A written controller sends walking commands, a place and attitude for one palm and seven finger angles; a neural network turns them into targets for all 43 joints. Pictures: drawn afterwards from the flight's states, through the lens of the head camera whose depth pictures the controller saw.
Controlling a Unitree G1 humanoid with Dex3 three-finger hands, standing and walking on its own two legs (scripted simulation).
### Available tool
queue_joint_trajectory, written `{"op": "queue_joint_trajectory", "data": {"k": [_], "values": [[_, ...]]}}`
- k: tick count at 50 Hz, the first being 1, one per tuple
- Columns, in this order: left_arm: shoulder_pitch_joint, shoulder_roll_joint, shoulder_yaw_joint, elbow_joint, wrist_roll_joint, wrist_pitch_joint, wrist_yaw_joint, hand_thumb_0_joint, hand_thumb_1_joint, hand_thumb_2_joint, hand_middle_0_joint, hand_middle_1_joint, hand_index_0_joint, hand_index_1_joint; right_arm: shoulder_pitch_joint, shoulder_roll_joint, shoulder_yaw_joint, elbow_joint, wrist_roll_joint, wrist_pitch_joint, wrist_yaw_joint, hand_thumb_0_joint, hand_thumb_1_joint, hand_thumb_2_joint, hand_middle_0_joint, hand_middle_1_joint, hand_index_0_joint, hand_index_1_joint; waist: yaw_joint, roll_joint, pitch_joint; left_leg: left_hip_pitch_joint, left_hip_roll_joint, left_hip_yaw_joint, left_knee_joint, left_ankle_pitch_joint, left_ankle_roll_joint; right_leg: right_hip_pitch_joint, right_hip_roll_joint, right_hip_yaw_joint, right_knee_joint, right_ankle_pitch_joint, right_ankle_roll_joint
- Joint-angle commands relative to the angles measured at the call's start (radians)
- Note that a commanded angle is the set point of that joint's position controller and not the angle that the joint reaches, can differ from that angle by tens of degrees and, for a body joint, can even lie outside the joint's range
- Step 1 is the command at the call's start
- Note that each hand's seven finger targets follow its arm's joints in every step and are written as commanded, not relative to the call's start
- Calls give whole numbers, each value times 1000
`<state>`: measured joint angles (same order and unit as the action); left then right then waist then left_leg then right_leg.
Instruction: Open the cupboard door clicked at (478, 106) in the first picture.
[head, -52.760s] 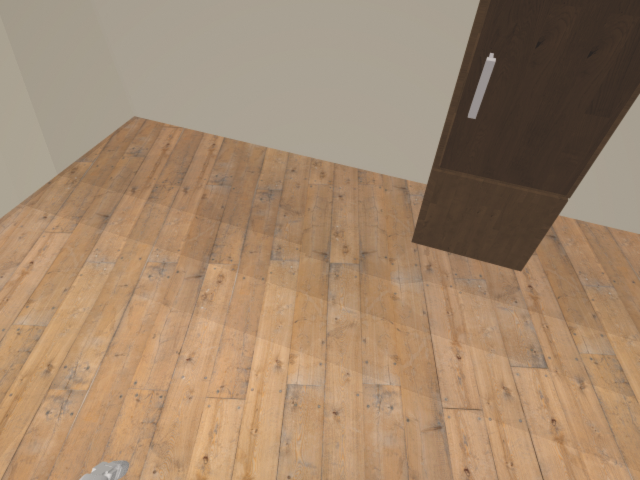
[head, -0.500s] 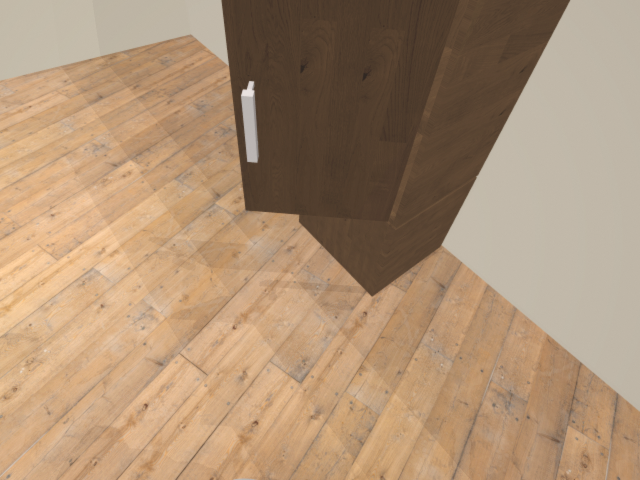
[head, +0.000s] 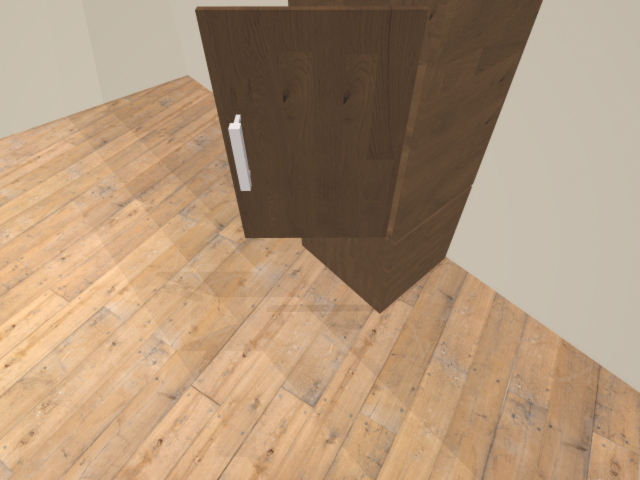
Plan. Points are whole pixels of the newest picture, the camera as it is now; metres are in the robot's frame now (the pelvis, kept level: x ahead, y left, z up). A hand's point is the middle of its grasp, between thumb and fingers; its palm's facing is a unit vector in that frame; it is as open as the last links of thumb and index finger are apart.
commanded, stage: let the arm hang, fingers relaxed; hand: left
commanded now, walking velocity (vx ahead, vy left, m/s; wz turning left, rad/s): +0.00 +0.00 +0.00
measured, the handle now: (242, 153) +0.76 +0.22 -0.04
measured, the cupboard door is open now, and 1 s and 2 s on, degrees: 49 49 49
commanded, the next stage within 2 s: look to check the result in 0.18 s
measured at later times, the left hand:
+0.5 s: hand out of the picture +0.02 +0.18 -0.17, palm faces +0.03 -0.97 -0.24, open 7.4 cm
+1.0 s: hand out of the picture +0.06 +0.17 -0.17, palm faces +0.03 -0.97 -0.25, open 7.4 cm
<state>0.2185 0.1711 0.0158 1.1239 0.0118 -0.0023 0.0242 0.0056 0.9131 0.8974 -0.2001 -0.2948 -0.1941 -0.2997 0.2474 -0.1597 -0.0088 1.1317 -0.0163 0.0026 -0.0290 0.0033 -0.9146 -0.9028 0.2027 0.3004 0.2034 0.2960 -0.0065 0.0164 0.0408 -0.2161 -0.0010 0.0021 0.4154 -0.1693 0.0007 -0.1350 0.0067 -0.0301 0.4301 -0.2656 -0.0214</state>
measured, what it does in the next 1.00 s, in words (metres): stands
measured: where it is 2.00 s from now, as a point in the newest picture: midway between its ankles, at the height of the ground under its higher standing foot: outside the picture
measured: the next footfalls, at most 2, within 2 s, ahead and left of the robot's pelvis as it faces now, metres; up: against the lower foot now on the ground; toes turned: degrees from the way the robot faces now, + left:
none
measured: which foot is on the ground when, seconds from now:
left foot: down 0.00-1.00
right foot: down 0.00-1.00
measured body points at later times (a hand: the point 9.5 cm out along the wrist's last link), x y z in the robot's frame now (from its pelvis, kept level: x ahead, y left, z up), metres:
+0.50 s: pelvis +0.02 -0.02 +0.00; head +0.04 -0.02 +0.45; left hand +0.02 +0.23 -0.15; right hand +0.03 -0.25 -0.16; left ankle +0.04 +0.12 -0.74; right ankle -0.02 -0.11 -0.74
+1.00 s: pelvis +0.03 -0.03 +0.00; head +0.04 -0.04 +0.45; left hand +0.06 +0.22 -0.15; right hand +0.06 -0.27 -0.16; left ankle +0.04 +0.12 -0.74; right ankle -0.02 -0.11 -0.74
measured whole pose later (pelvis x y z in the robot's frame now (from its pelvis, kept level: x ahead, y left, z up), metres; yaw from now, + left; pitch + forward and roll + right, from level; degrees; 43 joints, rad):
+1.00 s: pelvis +0.03 -0.03 +0.00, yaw +0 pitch -2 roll +0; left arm 0.20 0.20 0.03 1.13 0.01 -0.01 0.02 0.01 0.91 0.90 -0.20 -0.30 -0.20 -0.30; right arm 0.20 -0.21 -0.01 1.13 -0.01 0.00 -0.04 0.00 -0.91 -0.90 0.20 0.30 0.20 0.30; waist 0.00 0.02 0.06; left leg -0.15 0.04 -0.01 0.37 -0.19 -0.04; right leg -0.06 0.05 -0.04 0.36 -0.27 -0.06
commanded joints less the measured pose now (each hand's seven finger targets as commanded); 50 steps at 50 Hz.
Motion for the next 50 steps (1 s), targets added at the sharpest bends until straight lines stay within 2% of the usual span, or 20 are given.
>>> {"op": "queue_joint_trajectory", "data": {"k": [1, 5, 8, 22, 25, 27, 32, 33, 35, 50], "values": [[65, 124, 23, -15, -4, -11, 10, 0, 900, 900, -200, -300, -200, -300, 56, -103, -16, -24, -4, -11, -7, 0, -900, -900, 200, 300, 200, 300, 7, -13, 27, 7, 89, -85, -74, 66, 28, -48, -101, 81, -106, 70, -32], [55, 125, 25, -21, -5, -12, 10, 0, 900, 900, -200, -300, -200, -300, 50, -106, -17, -24, -4, -10, -8, 0, -900, -900, 200, 300, 200, 300, 4, 4, 39, 11, 88, -81, -71, 75, 24, -49, -103, 83, -114, 77, -33], [52, 132, 28, -20, -5, -15, 9, 0, 900, 900, -200, -300, -200, -300, 44, -111, -18, -25, -4, -11, -9, 0, -900, -900, 200, 300, 200, 300, 4, 14, 18, 30, 90, -76, -62, 102, 24, -37, -106, 82, -114, 110, -35], [52, 145, 28, -13, -6, -21, 11, 0, 900, 900, -200, -300, -200, -300, 23, -144, -23, -28, 0, -8, -13, 0, -900, -900, 200, 300, 200, 300, -1, -22, -4, 81, 98, -69, -55, 134, 23, -22, -104, 87, -127, 176, -38], [49, 151, 26, -9, -7, -20, 10, 0, 900, 900, -200, -300, -200, -300, 16, -146, -21, -24, -1, -8, -13, 0, -900, -900, 200, 300, 200, 300, -1, -5, 8, 78, 100, -68, -61, 127, 22, -23, -106, 89, -131, 170, -37], [52, 154, 29, -12, -6, -22, 10, 0, 900, 900, -200, -300, -200, -300, 11, -155, -22, -29, 0, -10, -14, 0, -900, -900, 200, 300, 200, 300, 0, -10, -14, 93, 101, -69, -56, 152, 23, -13, -105, 91, -128, 202, -38], [50, 163, 29, -13, -6, -24, 11, 0, 900, 900, -200, -300, -200, -300, 2, -162, -22, -31, 1, -9, -14, 0, -900, -900, 200, 300, 200, 300, 1, -31, -6, 94, 102, -64, -54, 172, 20, -3, -108, 85, -127, 258, -35], [41, 162, 29, -13, -6, -23, 11, 0, 900, 900, -200, -300, -200, -300, 1, -159, -22, -27, -1, -9, -14, 0, -900, -900, 200, 300, 200, 300, -1, -9, 2, 87, 101, -64, -56, 165, 19, -1, -112, 84, -130, 247, -36], [40, 166, 30, -16, -7, -23, 11, 0, 900, 900, -200, -300, -200, -300, -2, -160, -20, -28, -1, -9, -14, 0, -900, -900, 200, 300, 200, 300, 1, -8, 0, 86, 101, -63, -58, 162, 17, 6, -112, 87, -132, 250, -36], [23, 182, 36, -27, -8, -26, 11, 0, 900, 900, -200, -300, -200, -300, -7, -174, -22, -30, -2, -10, -15, 0, -900, -900, 200, 300, 200, 300, 0, -21, -6, 93, 103, -55, -60, 177, 10, 31, -113, 88, -136, 315, -35]]}}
